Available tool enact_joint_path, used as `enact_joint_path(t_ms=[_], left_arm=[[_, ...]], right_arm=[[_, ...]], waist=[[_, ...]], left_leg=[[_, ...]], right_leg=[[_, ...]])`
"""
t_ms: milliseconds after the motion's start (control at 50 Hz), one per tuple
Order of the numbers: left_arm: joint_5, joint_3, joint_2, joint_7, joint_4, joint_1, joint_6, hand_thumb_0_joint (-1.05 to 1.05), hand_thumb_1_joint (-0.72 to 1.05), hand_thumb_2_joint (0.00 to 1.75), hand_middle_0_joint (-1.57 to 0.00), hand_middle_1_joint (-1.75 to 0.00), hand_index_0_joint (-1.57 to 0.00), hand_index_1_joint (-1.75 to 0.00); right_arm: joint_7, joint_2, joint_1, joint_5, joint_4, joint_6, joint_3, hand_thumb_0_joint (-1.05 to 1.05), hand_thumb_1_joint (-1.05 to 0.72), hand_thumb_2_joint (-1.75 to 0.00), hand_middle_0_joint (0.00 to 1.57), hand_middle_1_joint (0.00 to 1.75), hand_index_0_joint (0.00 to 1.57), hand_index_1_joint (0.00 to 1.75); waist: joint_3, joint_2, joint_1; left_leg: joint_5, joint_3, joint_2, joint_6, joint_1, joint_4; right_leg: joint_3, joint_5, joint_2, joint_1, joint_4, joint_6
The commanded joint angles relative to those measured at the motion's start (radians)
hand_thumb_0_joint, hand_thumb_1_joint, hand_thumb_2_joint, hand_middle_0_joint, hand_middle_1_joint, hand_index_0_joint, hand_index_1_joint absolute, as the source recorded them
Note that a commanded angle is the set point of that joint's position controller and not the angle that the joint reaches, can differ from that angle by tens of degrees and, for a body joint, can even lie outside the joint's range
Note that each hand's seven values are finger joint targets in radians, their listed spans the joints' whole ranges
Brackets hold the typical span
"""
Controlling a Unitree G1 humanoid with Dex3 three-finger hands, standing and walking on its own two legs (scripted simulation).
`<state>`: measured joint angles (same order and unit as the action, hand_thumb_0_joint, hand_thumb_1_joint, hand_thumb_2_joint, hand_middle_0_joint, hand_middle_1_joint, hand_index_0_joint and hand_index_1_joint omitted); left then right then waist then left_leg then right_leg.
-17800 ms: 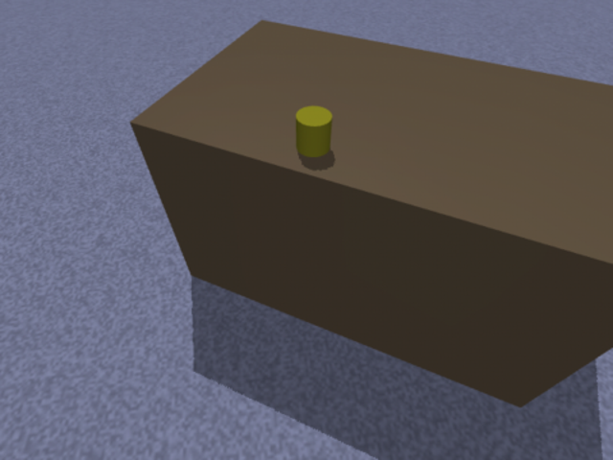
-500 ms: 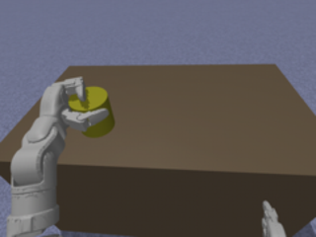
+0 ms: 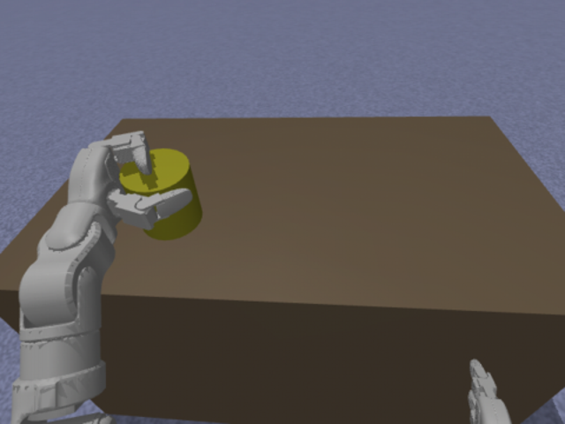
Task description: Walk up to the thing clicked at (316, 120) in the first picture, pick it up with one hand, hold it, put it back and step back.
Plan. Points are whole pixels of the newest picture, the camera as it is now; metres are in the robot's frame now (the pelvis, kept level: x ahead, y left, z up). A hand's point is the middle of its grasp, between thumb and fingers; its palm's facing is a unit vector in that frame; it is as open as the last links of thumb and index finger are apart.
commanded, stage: hold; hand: left
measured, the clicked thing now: (164, 194) +0.33 +0.17 +0.21
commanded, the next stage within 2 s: crouch in 0.28 s
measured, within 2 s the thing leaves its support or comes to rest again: neither
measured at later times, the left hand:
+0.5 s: hand (151, 183) +0.32 +0.18 +0.24, palm faces +0.12 -0.99 -0.01, open 6.8 cm
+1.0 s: hand (179, 199) +0.40 +0.19 +0.15, palm faces +0.14 -0.99 +0.00, open 6.7 cm
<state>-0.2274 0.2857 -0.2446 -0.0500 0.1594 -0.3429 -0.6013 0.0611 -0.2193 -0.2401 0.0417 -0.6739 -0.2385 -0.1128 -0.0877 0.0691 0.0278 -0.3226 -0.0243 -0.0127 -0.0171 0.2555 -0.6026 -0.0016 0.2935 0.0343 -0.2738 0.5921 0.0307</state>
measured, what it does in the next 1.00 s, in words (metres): stands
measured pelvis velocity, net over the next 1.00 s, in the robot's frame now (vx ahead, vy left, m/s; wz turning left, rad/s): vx -0.01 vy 0.00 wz -0.02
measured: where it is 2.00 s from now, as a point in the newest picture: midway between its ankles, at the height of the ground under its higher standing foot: outside the picture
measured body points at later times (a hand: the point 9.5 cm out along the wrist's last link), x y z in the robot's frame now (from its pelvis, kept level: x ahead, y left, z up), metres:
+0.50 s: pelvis -0.01 +0.00 +0.00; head -0.05 -0.03 +0.45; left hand +0.31 +0.23 +0.24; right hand +0.16 -0.26 -0.08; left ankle +0.00 +0.13 -0.73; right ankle +0.01 -0.14 -0.73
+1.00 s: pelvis -0.01 +0.00 +0.00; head -0.01 -0.01 +0.45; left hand +0.39 +0.24 +0.15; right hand +0.14 -0.27 -0.08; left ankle +0.00 +0.13 -0.73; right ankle +0.01 -0.14 -0.73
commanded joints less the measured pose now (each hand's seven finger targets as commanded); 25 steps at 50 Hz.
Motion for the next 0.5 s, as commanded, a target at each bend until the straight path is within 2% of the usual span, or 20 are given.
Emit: enact_joint_path(t_ms=[0,40,60,80,100,120,140,160,180,200,220,240,260,340,360,380,420,440,460,480], left_arm=[[-0.018,0.049,-0.176,-0.006,0.219,-0.402,0.056,0.0,0.22,1.29,-1.31,-1.46,-1.34,-1.46],[-0.021,0.051,-0.155,-0.005,0.152,-0.368,0.044,0.0,0.21,1.29,-1.31,-1.47,-1.34,-1.46],[-0.021,0.042,-0.154,-0.004,0.175,-0.387,0.043,0.0,0.21,1.3,-1.3,-1.46,-1.33,-1.46],[-0.021,0.066,-0.182,-0.001,0.175,-0.41,0.047,0.0,0.22,1.29,-1.3,-1.45,-1.33,-1.45],[-0.017,0.066,-0.194,0.002,0.22,-0.437,0.049,0.0,0.22,1.28,-1.31,-1.46,-1.34,-1.45],[-0.019,0.065,-0.178,0.002,0.195,-0.411,0.048,0.0,0.21,1.29,-1.31,-1.46,-1.34,-1.46],[-0.022,0.069,-0.172,0.003,0.19,-0.394,0.046,0.0,0.2,1.29,-1.3,-1.47,-1.34,-1.46],[-0.022,0.048,-0.155,0.004,0.212,-0.393,0.051,0.0,0.22,1.27,-1.29,-1.45,-1.32,-1.44],[-0.02,0.05,-0.158,0.004,0.206,-0.39,0.053,0.0,0.22,1.27,-1.29,-1.44,-1.32,-1.44],[-0.023,0.062,-0.168,0.004,0.227,-0.388,0.058,0.0,0.23,1.28,-1.3,-1.46,-1.33,-1.45],[-0.018,0.049,-0.162,0.004,0.236,-0.391,0.061,0.0,0.23,1.29,-1.3,-1.46,-1.33,-1.45],[-0.015,0.057,-0.17,0.005,0.246,-0.381,0.06,0.0,0.23,1.28,-1.29,-1.44,-1.32,-1.44],[-0.017,0.071,-0.184,0.007,0.256,-0.38,0.063,0.0,0.22,1.28,-1.29,-1.45,-1.32,-1.44],[-0.015,0.057,-0.179,0.013,0.266,-0.423,0.066,0.0,0.23,1.28,-1.28,-1.44,-1.31,-1.44],[-0.014,0.062,-0.182,0.011,0.237,-0.422,0.066,0.0,0.16,1.34,-1.32,-1.51,-1.34,-1.51],[-0.011,0.055,-0.18,0.011,0.214,-0.407,0.064,0.0,0.17,1.27,-1.32,-1.46,-1.35,-1.46],[-0.015,0.035,-0.147,0.002,0.151,-0.375,0.058,0.0,0.2,1.27,-1.34,-1.46,-1.37,-1.46],[-0.011,0.02,-0.145,-0.004,0.153,-0.387,0.059,0.0,0.21,1.27,-1.34,-1.46,-1.37,-1.45],[-0.01,0.02,-0.155,-0.003,0.142,-0.418,0.064,0.0,0.21,1.28,-1.36,-1.47,-1.38,-1.47],[-0.013,0.027,-0.149,-0.003,0.093,-0.401,0.067,0.0,0.21,1.26,-1.34,-1.46,-1.37,-1.45]], right_arm=[[0.0,-0.116,0.139,0.011,0.182,-0.06,-0.031,0.0,0.54,-0.05,0.05,0.05,0.05,0.05],[-0.004,-0.109,0.13,0.009,0.161,-0.058,-0.027,0.0,0.54,-0.05,0.05,0.05,0.05,0.05],[-0.004,-0.119,0.14,0.009,0.162,-0.057,-0.038,0.0,0.54,-0.06,0.05,0.05,0.05,0.05],[-0.003,-0.139,0.138,0.007,0.175,-0.057,-0.053,0.0,0.53,-0.06,0.05,0.05,0.05,0.05],[-0.007,-0.127,0.154,0.009,0.176,-0.057,-0.041,0.0,0.54,-0.05,0.05,0.05,0.05,0.05],[-0.007,-0.116,0.126,0.008,0.169,-0.056,-0.039,0.0,0.54,-0.05,0.05,0.05,0.05,0.05],[-0.008,-0.108,0.117,0.008,0.158,-0.055,-0.031,0.0,0.54,-0.05,0.05,0.05,0.05,0.05],[-0.01,-0.115,0.142,0.011,0.175,-0.058,-0.04,0.0,0.54,-0.05,0.05,0.05,0.05,0.05],[-0.01,-0.111,0.122,0.009,0.161,-0.057,-0.035,0.0,0.53,-0.06,0.05,0.05,0.05,0.05],[-0.011,-0.115,0.128,0.012,0.184,-0.056,-0.035,0.0,0.53,-0.06,0.05,0.05,0.05,0.05],[-0.012,-0.117,0.132,0.009,0.189,-0.057,-0.037,0.0,0.53,-0.06,0.05,0.05,0.05,0.05],[-0.013,-0.101,0.128,0.009,0.178,-0.053,-0.024,0.0,0.54,-0.06,0.05,0.05,0.05,0.05],[-0.011,-0.106,0.131,0.01,0.179,-0.051,-0.031,0.0,0.54,-0.06,0.05,0.05,0.05,0.05],[-0.006,-0.117,0.155,0.005,0.184,-0.058,-0.036,0.0,0.53,-0.06,0.05,0.05,0.05,0.05],[-0.001,-0.121,0.15,0.003,0.166,-0.057,-0.039,0.0,0.51,-0.07,0.05,0.05,0.05,0.05],[0.0,-0.124,0.148,0.006,0.138,-0.058,-0.045,0.0,0.55,-0.05,0.05,0.05,0.05,0.05],[0.0,-0.099,0.135,0.005,0.115,-0.062,-0.019,0.0,0.57,-0.04,0.05,0.05,0.05,0.05],[0.0,-0.093,0.148,0.004,0.107,-0.064,-0.012,0.0,0.57,-0.04,0.05,0.05,0.05,0.05],[0.003,-0.104,0.151,0.003,0.099,-0.066,-0.022,0.0,0.57,-0.04,0.05,0.05,0.05,0.05],[0.003,-0.096,0.145,0.002,0.09,-0.072,-0.011,0.0,0.57,-0.04,0.05,0.05,0.05,0.05]], waist=[[-0.164,-0.056,0.002],[-0.115,-0.089,-0.001],[-0.129,-0.072,-0.002],[-0.151,-0.077,-0.009],[-0.152,-0.056,0.009],[-0.153,-0.075,-0.002],[-0.141,-0.081,0.004],[-0.144,-0.067,0.008],[-0.148,-0.064,-0.002],[-0.162,-0.074,0.002],[-0.168,-0.076,-0.001],[-0.161,-0.068,0.012],[-0.169,-0.045,0.01],[-0.168,-0.05,0.001],[-0.16,-0.07,-0.006],[-0.125,-0.063,-0.004],[-0.08,-0.072,-0.012],[-0.103,-0.056,-0.007],[-0.113,-0.05,-0.02],[-0.09,-0.083,-0.017]], left_leg=[[0.218,0.027,0.026,0.019,-0.065,0.093],[0.2,0.025,0.023,0.02,-0.045,0.097],[0.197,0.027,0.024,0.019,-0.051,0.1],[0.191,0.025,0.023,0.019,-0.053,0.102],[0.192,0.026,0.024,0.016,-0.053,0.105],[0.188,0.031,0.026,0.021,-0.058,0.097],[0.19,0.03,0.025,0.022,-0.051,0.099],[0.189,0.029,0.026,0.019,-0.05,0.104],[0.193,0.03,0.024,0.02,-0.06,0.099],[0.202,0.027,0.023,0.02,-0.065,0.096],[0.204,0.029,0.025,0.022,-0.065,0.095],[0.202,0.031,0.027,0.021,-0.055,0.098],[0.206,0.035,0.029,0.021,-0.066,0.094],[0.187,0.03,0.027,0.019,-0.066,0.101],[0.176,0.026,0.024,0.021,-0.062,0.103],[0.16,0.025,0.023,0.019,-0.048,0.111],[0.13,0.025,0.023,0.022,-0.028,0.115],[0.132,0.025,0.024,0.022,-0.035,0.116],[0.126,0.031,0.025,0.024,-0.041,0.114],[0.12,0.026,0.025,0.025,-0.026,0.114]], right_leg=[[0.061,-0.176,-0.034,0.029,-0.102,-0.023],[0.064,-0.16,-0.036,0.018,-0.106,-0.02],[0.06,-0.158,-0.035,0.016,-0.106,-0.023],[0.059,-0.155,-0.035,0.021,-0.11,-0.021],[0.064,-0.15,-0.036,0.02,-0.107,-0.024],[0.06,-0.149,-0.033,0.027,-0.114,-0.02],[0.059,-0.149,-0.034,0.025,-0.113,-0.02],[0.06,-0.147,-0.034,0.026,-0.11,-0.021],[0.058,-0.153,-0.034,0.018,-0.107,-0.022],[0.061,-0.16,-0.035,0.03,-0.106,-0.02],[0.06,-0.166,-0.034,0.033,-0.107,-0.02],[0.058,-0.16,-0.032,0.034,-0.109,-0.021],[0.055,-0.166,-0.029,0.04,-0.111,-0.02],[0.056,-0.152,-0.032,0.034,-0.111,-0.02],[0.055,-0.144,-0.032,0.03,-0.111,-0.02],[0.057,-0.127,-0.034,0.012,-0.112,-0.022],[0.056,-0.107,-0.032,-0.006,-0.119,-0.02],[0.055,-0.11,-0.03,-0.001,-0.115,-0.022],[0.052,-0.11,-0.029,-0.009,-0.117,-0.023],[0.056,-0.1,-0.031,-0.013,-0.119,-0.02]])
